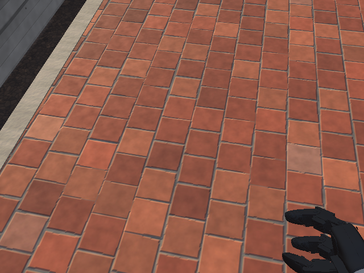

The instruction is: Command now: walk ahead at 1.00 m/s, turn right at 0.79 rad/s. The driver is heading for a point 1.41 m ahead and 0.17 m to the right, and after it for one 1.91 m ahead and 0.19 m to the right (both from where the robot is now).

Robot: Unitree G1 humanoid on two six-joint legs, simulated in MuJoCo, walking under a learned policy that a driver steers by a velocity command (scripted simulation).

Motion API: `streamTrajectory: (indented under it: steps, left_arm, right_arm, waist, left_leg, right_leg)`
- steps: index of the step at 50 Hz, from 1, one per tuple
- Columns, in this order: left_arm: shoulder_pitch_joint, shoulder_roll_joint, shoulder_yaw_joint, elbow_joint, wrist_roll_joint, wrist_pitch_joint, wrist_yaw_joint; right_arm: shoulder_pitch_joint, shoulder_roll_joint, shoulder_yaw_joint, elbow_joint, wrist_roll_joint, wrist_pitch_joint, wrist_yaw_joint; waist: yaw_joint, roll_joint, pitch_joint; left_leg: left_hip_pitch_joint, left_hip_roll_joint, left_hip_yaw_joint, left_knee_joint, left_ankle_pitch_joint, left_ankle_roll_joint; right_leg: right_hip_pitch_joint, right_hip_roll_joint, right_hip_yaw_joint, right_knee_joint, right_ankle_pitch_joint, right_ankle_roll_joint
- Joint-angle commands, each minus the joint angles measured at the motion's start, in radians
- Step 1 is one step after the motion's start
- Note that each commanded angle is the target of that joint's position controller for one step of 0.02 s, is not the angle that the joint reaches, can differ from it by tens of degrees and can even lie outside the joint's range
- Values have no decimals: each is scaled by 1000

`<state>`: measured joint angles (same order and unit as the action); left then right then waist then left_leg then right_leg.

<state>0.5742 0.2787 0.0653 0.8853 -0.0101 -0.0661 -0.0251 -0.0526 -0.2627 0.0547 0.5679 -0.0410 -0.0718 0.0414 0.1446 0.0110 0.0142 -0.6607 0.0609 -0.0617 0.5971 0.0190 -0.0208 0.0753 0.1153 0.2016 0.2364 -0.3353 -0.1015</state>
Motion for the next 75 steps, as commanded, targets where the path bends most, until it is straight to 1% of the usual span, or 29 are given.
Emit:
streamTrajectory:
  steps: [1,3,4,5,6,9,13,19,23,25,26,27,28,32,36,43,46,47,48,49,50,52,59,64,67,69,70,73,75]
  left_arm:
    - [-86,215,55,-78,-4,-20,11]
    - [-130,256,64,-86,4,-20,10]
    - [-158,181,44,-112,9,-31,11]
    - [-54,28,5,-153,-30,-26,17]
    - [-105,98,2,-159,-7,-9,22]
    - [-328,113,11,-168,38,19,-6]
    - [-428,37,-14,-254,44,68,-41]
    - [-615,49,-47,-351,41,65,-83]
    - [-369,122,-16,-264,33,53,-65]
    - [-65,214,39,-153,37,50,-16]
    - [-122,313,60,-142,24,64,8]
    - [-149,399,82,-203,39,81,12]
    - [-159,344,78,-214,35,81,20]
    - [-290,146,10,-181,34,11,36]
    - [-221,133,7,-120,24,-44,6]
    - [-167,181,5,-75,28,-70,31]
    - [-234,232,22,-96,73,-23,67]
    - [-309,247,27,-118,77,-7,73]
    - [-351,160,3,-133,79,-18,59]
    - [-231,39,-30,-221,34,-38,31]
    - [-295,98,-45,-236,52,-62,36]
    - [-381,121,-52,-251,58,-77,27]
    - [-611,59,-97,-376,68,-4,-1]
    - [-699,65,-95,-409,43,-17,6]
    - [-457,165,-49,-346,35,-27,35]
    - [-13,276,6,-254,63,-33,75]
    - [-107,353,23,-264,92,-28,66]
    - [-271,116,-8,-252,70,-15,51]
    - [-218,94,-15,-183,62,-27,51]
  right_arm:
    - [11,-136,-52,-45,5,-13,-22]
    - [300,-196,-90,31,3,-21,-52]
    - [518,-270,-122,57,-18,-24,-76]
    - [516,-330,-137,61,-53,-19,-76]
    - [447,-291,-145,60,-26,-7,-74]
    - [385,-128,-110,100,-22,-12,-63]
    - [431,-69,-98,189,18,-45,-44]
    - [382,-144,-112,221,17,-65,-45]
    - [425,-287,-142,200,18,-33,-65]
    - [393,-257,-145,196,0,-4,-56]
    - [412,-93,-104,152,-31,-2,-41]
    - [413,-139,-101,27,2,-20,-44]
    - [323,-185,-101,21,-1,-42,-45]
    - [406,-134,-79,108,-16,9,-39]
    - [203,-68,-62,49,18,32,-15]
    - [134,-84,-77,81,37,11,18]
    - [455,-180,-119,183,31,29,5]
    - [678,-214,-142,248,27,34,-6]
    - [757,-258,-164,276,28,47,-21]
    - [613,-347,-182,245,7,55,-24]
    - [540,-283,-182,195,22,54,-21]
    - [501,-191,-161,222,28,47,-26]
    - [476,-197,-156,219,45,-4,-29]
    - [541,-228,-178,236,53,0,-30]
    - [482,-292,-193,220,39,-5,-38]
    - [392,-168,-159,172,26,-26,-35]
    - [537,-51,-119,107,85,-20,-35]
    - [313,-176,-132,135,19,22,-25]
    - [267,-121,-122,102,3,49,6]
  waist:
    - [-108,-54,-12]
    - [-261,-40,-183]
    - [-349,35,-318]
    - [-254,301,-445]
    - [-241,270,-374]
    - [-233,24,-60]
    - [-166,82,25]
    - [-120,22,127]
    - [16,93,-69]
    - [128,11,-160]
    - [0,-220,-98]
    - [-28,-258,-333]
    - [-14,-82,-252]
    - [-201,90,13]
    - [-151,10,129]
    - [-130,-50,39]
    - [-306,-139,-135]
    - [-431,-110,-187]
    - [-436,25,-174]
    - [-224,392,-242]
    - [-274,126,-266]
    - [-192,-110,-51]
    - [-165,-15,122]
    - [-247,45,36]
    - [-114,48,-143]
    - [76,-95,-378]
    - [-74,-451,-519]
    - [-59,-46,-133]
    - [-96,-86,-38]
  left_leg:
    - [390,-87,68,-75,-8,18]
    - [734,-63,46,-63,-147,47]
    - [959,133,-142,-67,-479,76]
    - [1154,430,-669,-236,-801,167]
    - [1057,408,-802,-327,-900,193]
    - [740,264,-313,-331,-380,147]
    - [644,237,-54,-390,-58,115]
    - [516,141,309,-488,324,59]
    - [619,176,330,-24,1115,42]
    - [363,124,295,572,462,32]
    - [30,-41,266,1000,-560,9]
    - [-206,-86,62,1132,-550,-4]
    - [-249,-25,-10,1045,-432,6]
    - [45,106,11,739,-369,-6]
    - [11,127,64,383,-139,28]
    - [177,-79,194,1,177,143]
    - [454,-197,229,57,-77,185]
    - [656,-173,169,-4,-144,229]
    - [829,-76,17,44,-264,273]
    - [1098,177,-643,-132,-394,508]
    - [1060,198,-805,-314,-484,494]
    - [721,141,-605,-373,-425,391]
    - [246,-81,-294,-472,-55,312]
    - [481,-56,-319,-372,293,230]
    - [550,-61,-328,-37,573,165]
    - [296,-139,-230,536,0,158]
    - [12,-226,-109,815,-547,121]
    - [-110,-43,-31,770,-304,127]
    - [-90,3,-28,727,-307,117]
  right_leg:
    - [-237,-181,149,52,709,-67]
    - [-305,-128,114,451,791,-24]
    - [-443,-80,53,764,538,-21]
    - [-728,11,-46,1075,-180,-1]
    - [-844,-66,-86,1162,-82,-18]
    - [-846,-172,-123,1073,48,-5]
    - [-908,-229,-146,1031,59,11]
    - [-699,-172,-329,613,350,-25]
    - [-313,-1,-392,560,227,-98]
    - [110,-21,-237,442,164,-165]
    - [194,-181,7,506,340,-208]
    - [405,-337,502,236,98,-390]
    - [307,-362,585,61,-67,-342]
    - [-301,-277,234,-11,208,-233]
    - [-368,-189,-46,-121,430,-148]
    - [9,-226,-298,-136,1105,18]
    - [73,-278,-335,340,1545,61]
    - [-55,-260,-352,695,1446,65]
    - [-330,-128,-343,1117,649,54]
    - [-863,33,-212,1476,-194,130]
    - [-927,-35,-80,1429,-76,86]
    - [-838,-143,-85,1187,48,72]
    - [-627,-197,-213,609,255,161]
    - [-518,-126,-212,327,450,131]
    - [-184,-74,-187,273,276,101]
    - [284,-365,64,307,-157,56]
    - [450,-646,671,94,-325,-66]
    - [59,-477,308,45,-197,-45]
    - [-73,-422,98,16,26,-11]
